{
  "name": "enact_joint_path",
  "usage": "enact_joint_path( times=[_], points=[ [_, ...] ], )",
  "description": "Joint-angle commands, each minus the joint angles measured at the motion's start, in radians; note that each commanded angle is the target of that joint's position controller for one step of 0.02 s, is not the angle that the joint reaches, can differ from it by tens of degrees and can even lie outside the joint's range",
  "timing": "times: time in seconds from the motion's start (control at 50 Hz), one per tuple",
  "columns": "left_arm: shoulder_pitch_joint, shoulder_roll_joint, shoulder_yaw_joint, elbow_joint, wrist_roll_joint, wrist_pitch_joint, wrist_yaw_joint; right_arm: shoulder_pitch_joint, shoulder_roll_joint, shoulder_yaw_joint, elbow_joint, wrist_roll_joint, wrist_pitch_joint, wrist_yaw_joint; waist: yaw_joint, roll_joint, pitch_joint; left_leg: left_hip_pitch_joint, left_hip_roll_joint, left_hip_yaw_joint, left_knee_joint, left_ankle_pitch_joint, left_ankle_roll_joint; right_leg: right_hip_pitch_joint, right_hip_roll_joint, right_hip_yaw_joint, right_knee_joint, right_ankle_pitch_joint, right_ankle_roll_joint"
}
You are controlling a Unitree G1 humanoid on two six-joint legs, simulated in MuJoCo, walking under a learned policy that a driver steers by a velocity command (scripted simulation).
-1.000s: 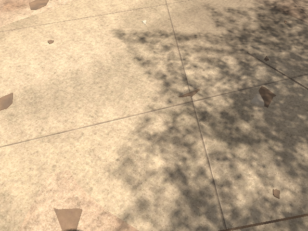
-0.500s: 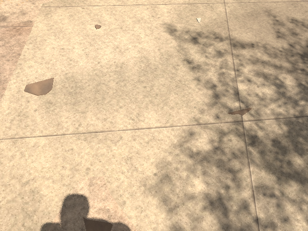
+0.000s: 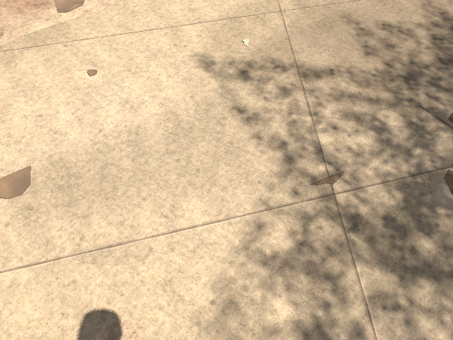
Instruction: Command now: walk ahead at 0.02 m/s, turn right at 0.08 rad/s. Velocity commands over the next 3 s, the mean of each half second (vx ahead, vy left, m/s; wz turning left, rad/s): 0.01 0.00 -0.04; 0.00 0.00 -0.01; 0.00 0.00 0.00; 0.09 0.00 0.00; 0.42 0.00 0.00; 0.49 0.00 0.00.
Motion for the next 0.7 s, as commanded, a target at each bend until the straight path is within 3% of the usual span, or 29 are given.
enact_joint_path(
  times=[0.02, 0.04, 0.06, 0.08, 0.1, 0.12, 0.14, 0.18, 0.22, 0.24, 0.26, 0.28, 0.3, 0.32, 0.34, 0.38, 0.46, 0.56, 0.7],
  points=[
    [-0.048, 0.034, 0.006, -0.043, 0.003, -0.004, 0.011, 0.173, -0.037, -0.018, 0.03, -0.029, -0.004, 0.003, -0.058, -0.054, -0.127, 0.265, -0.064, 0.091, -0.196, 0.103, 0.026, -0.055, -0.116, 0.062, -0.038, -0.065, -0.032],
    [0.004, 0.012, 0.003, -0.032, 0.004, 0.002, 0.01, 0.112, -0.051, -0.016, 0.017, -0.037, -0.014, 0.003, 0.004, 0.089, -0.094, 0.224, 0.034, -0.071, -0.289, 0.046, 0.067, -0.064, -0.054, 0.027, 0.103, -0.054, 0.021],
    [0.025, 0.037, 0.009, -0.027, 0.0, 0.009, 0.012, 0.025, -0.09, -0.017, -0.026, -0.027, -0.021, 0.001, 0.03, 0.18, -0.06, 0.11, 0.167, -0.259, -0.414, -0.019, 0.144, -0.07, -0.002, 0.008, 0.225, -0.073, 0.064],
    [-0.013, 0.085, 0.022, -0.039, -0.015, 0.014, 0.021, -0.024, -0.177, -0.04, -0.034, -0.044, -0.032, -0.005, 0.014, 0.255, -0.002, -0.069, 0.276, -0.43, -0.533, -0.166, 0.25, -0.042, -0.031, 0.058, 0.376, -0.068, 0.058],
    [-0.037, 0.15, 0.045, -0.032, -0.031, 0.019, 0.036, -0.073, -0.13, -0.025, -0.049, -0.05, -0.048, -0.011, 0.019, 0.175, 0.053, -0.102, 0.289, -0.443, -0.568, -0.136, 0.267, -0.077, -0.042, 0.098, 0.515, -0.078, 0.055],
    [-0.02, 0.131, 0.046, -0.022, -0.034, 0.024, 0.047, -0.097, -0.099, -0.013, -0.039, -0.044, -0.064, -0.017, 0.037, 0.159, 0.052, -0.076, 0.276, -0.403, -0.525, 0.01, 0.26, -0.1, -0.044, 0.136, 0.572, -0.085, 0.056],
    [0.014, 0.102, 0.042, 0.003, -0.02, 0.03, 0.053, -0.1, -0.071, -0.005, -0.026, -0.031, -0.076, -0.02, 0.044, 0.13, 0.008, 0.005, 0.235, -0.313, -0.467, 0.176, 0.239, -0.106, -0.05, 0.146, 0.568, -0.08, 0.066],
    [0.022, 0.047, 0.027, 0.034, 0.0, 0.023, 0.047, -0.058, -0.066, -0.01, 0.024, -0.009, -0.083, -0.028, 0.034, 0.076, -0.087, 0.165, 0.152, -0.159, -0.354, 0.448, 0.195, -0.054, -0.077, 0.094, 0.394, -0.015, 0.088],
    [-0.015, -0.019, 0.003, 0.044, -0.005, 0.015, 0.031, -0.002, -0.062, -0.014, 0.07, 0.008, -0.067, -0.036, 0.0, 0.099, -0.132, 0.251, 0.115, -0.1, -0.276, 0.579, 0.189, 0.044, -0.068, 0.02, 0.147, -0.041, 0.109],
    [-0.007, -0.028, -0.001, 0.058, -0.012, 0.015, 0.025, 0.014, -0.063, -0.017, 0.085, 0.018, -0.057, -0.039, -0.001, 0.097, -0.138, 0.271, 0.103, -0.095, -0.245, 0.558, 0.186, 0.095, -0.05, -0.01, 0.004, 0.006, 0.11],
    [0.015, -0.02, -0.003, 0.079, -0.012, 0.016, 0.019, 0.036, -0.059, -0.018, 0.098, 0.027, -0.051, -0.04, 0.003, 0.085, -0.133, 0.259, 0.092, -0.093, -0.232, 0.511, 0.17, 0.171, -0.037, -0.027, -0.158, 0.153, 0.099],
    [0.041, 0.017, 0.002, 0.102, -0.007, 0.022, 0.017, 0.08, -0.059, -0.021, 0.116, 0.021, -0.054, -0.038, -0.013, 0.07, -0.148, 0.228, 0.079, -0.087, -0.22, 0.46, 0.137, 0.258, -0.051, 0.011, -0.181, 0.269, 0.079],
    [0.076, 0.074, 0.007, 0.109, -0.003, 0.028, 0.021, 0.099, -0.037, -0.018, 0.12, -0.006, -0.063, -0.033, -0.035, -0.015, -0.183, 0.144, 0.037, -0.051, -0.158, 0.337, 0.092, 0.367, -0.144, 0.128, -0.121, 0.563, 0.044],
    [0.036, 0.077, -0.001, 0.127, 0.002, 0.03, 0.019, 0.151, 0.023, -0.009, 0.138, -0.011, -0.066, -0.024, -0.098, -0.124, -0.164, 0.15, 0.009, -0.037, -0.283, 0.164, 0.047, 0.28, -0.18, 0.145, -0.057, 0.592, -0.055],
    [0.004, 0.053, 0.001, 0.12, -0.002, 0.025, 0.011, 0.061, -0.02, -0.013, 0.141, -0.018, -0.065, -0.023, -0.046, -0.084, -0.109, 0.207, -0.006, -0.022, -0.284, 0.188, 0.017, 0.195, -0.154, 0.136, -0.079, 0.487, -0.077],
    [0.014, 0.071, 0.005, 0.153, 0.01, 0.004, 0.014, -0.021, -0.039, -0.024, 0.145, -0.009, -0.057, -0.031, -0.029, -0.05, -0.092, 0.238, -0.018, -0.007, -0.259, 0.259, 0.017, 0.178, -0.124, 0.114, -0.102, 0.389, -0.044],
    [0.052, 0.045, -0.004, 0.217, -0.004, -0.009, 0.027, -0.022, -0.019, -0.028, 0.192, -0.001, -0.035, -0.042, -0.03, -0.056, -0.074, 0.253, -0.019, -0.007, -0.302, 0.261, 0.02, 0.192, -0.117, 0.116, -0.126, 0.368, -0.03],
    [0.053, 0.045, -0.008, 0.257, 0.001, -0.006, 0.035, -0.038, -0.017, -0.034, 0.245, 0.002, -0.029, -0.049, -0.021, -0.047, -0.027, 0.244, -0.018, -0.001, -0.336, 0.234, 0.01, 0.167, -0.118, 0.142, -0.19, 0.182, -0.034],
    [0.065, 0.047, -0.011, 0.298, 0.004, -0.009, 0.034, -0.027, -0.021, -0.038, 0.31, 0.004, -0.038, -0.055, -0.012, -0.053, -0.024, 0.226, -0.007, -0.002, -0.359, 0.232, 0.004, 0.186, -0.119, 0.166, -0.238, 0.123, -0.041]
  ],
)
Next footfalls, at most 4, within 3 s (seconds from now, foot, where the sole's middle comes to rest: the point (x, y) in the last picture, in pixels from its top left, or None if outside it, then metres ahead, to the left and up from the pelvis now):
0.30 right None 0.04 -0.12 -0.77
2.12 left None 0.14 0.14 -0.74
2.62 right None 0.35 -0.09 -0.74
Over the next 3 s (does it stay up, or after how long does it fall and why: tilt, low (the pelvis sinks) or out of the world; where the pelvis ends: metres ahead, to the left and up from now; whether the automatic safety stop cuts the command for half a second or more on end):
stays up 0.47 0.01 0.02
